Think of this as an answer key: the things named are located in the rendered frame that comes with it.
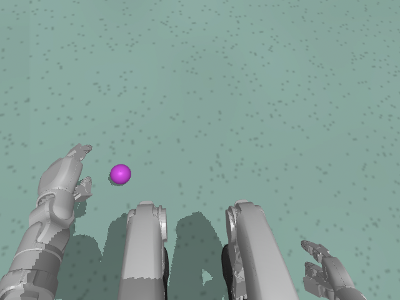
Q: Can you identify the right robot arm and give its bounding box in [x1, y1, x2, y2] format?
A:
[334, 287, 367, 300]

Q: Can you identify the right robot foot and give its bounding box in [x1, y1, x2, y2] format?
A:
[221, 244, 248, 300]

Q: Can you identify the right robot hand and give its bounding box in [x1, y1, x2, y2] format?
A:
[301, 240, 355, 300]

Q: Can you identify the left robot hand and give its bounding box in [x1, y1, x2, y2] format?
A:
[37, 143, 93, 202]

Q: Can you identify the left robot arm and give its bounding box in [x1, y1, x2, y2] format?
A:
[0, 189, 75, 300]

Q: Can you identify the ball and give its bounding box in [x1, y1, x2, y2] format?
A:
[110, 164, 131, 184]

